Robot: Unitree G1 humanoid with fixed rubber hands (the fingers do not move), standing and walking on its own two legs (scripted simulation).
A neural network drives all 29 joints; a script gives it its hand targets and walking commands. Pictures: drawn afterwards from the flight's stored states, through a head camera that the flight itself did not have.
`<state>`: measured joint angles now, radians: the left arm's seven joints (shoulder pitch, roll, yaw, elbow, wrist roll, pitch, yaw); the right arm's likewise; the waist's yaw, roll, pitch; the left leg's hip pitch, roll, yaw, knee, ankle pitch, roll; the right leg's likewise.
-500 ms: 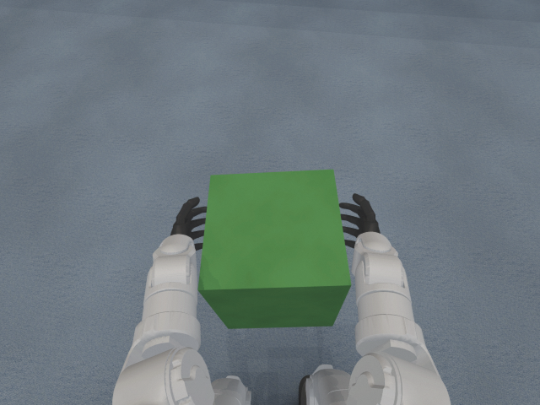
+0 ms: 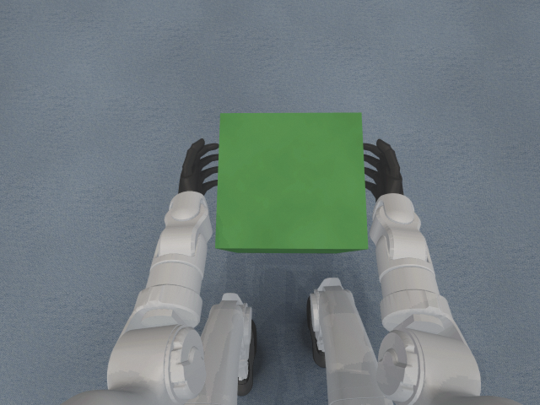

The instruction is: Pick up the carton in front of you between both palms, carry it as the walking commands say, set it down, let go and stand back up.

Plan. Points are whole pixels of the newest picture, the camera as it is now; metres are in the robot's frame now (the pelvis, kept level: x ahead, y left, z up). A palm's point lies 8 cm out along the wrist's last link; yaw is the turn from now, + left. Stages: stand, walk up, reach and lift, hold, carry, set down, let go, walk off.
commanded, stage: set down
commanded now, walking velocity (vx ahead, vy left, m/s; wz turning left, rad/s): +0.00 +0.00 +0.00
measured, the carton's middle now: (288, 195) +0.42 -0.04 -0.16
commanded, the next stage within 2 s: none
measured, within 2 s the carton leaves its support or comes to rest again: rests again in 1.46 s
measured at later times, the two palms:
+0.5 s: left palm (223, 196) +0.45 +0.09 -0.24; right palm (368, 199) +0.43 -0.20 -0.24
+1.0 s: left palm (239, 198) +0.49 +0.08 -0.38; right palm (359, 203) +0.45 -0.22 -0.38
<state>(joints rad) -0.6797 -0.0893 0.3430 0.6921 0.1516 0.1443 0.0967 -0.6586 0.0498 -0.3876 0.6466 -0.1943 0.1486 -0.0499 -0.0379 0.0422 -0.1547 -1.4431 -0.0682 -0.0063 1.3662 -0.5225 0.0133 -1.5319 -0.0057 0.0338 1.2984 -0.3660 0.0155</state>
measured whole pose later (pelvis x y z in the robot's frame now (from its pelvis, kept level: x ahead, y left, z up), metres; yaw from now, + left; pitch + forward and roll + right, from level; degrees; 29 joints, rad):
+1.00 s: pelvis -0.04 -0.01 -0.22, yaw +2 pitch +42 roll +2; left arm -1.27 0.16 0.17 0.96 -0.04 0.15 0.19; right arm -1.22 -0.20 -0.30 0.89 0.02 0.17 -0.12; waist -0.11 0.03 0.17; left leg -2.22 -0.09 0.01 2.13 -0.65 -0.02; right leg -2.33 0.00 0.03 2.03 -0.43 0.02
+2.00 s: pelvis -0.05 -0.01 -0.25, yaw +2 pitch +38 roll +0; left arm -1.40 0.14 0.31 1.04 0.16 0.13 0.02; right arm -1.35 -0.31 -0.40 1.12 -0.01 0.11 0.02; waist -0.09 0.01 0.27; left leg -2.26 -0.12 -0.01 2.22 -0.62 -0.02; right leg -2.35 -0.01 0.02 2.11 -0.42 0.01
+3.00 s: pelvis -0.03 -0.01 -0.13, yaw +2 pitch +46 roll +2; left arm -1.12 0.26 0.16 0.85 -0.05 0.15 0.09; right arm -1.01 -0.26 -0.31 0.80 0.09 0.11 -0.05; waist -0.09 0.03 -0.04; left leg -2.00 -0.08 -0.02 1.79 -0.60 -0.03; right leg -2.10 0.01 0.02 1.71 -0.42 0.00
